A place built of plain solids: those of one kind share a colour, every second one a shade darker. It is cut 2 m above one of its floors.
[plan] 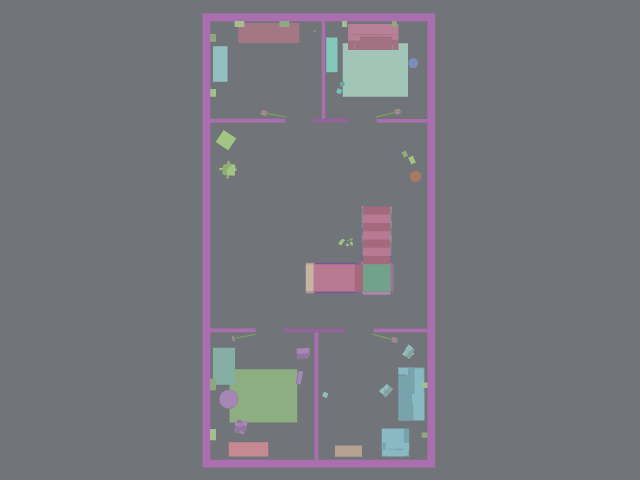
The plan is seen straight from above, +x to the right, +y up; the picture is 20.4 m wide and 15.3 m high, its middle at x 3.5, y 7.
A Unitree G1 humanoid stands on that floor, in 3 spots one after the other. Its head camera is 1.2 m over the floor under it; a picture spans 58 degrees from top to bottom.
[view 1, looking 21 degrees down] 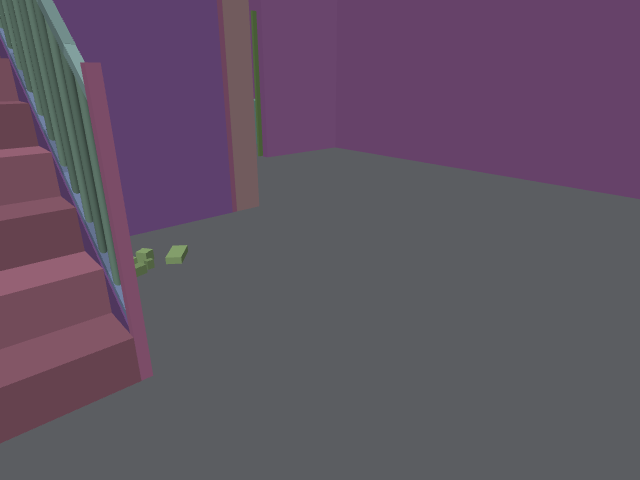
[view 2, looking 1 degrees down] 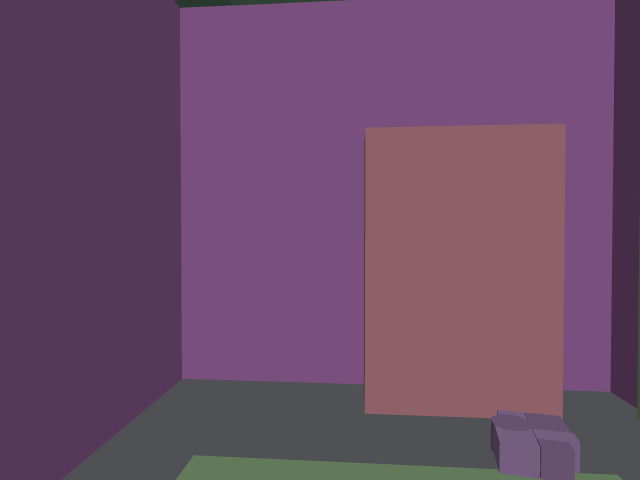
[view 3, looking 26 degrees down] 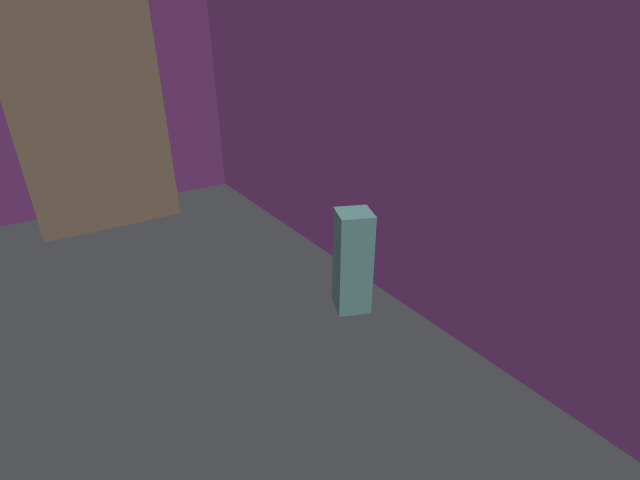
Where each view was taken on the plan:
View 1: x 5.31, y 9.67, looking -132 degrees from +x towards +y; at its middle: ground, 3.35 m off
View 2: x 1.90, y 3.42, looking -85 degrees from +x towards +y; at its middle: wall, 3.43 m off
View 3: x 4.76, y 3.42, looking -124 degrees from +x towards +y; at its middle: wall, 2.62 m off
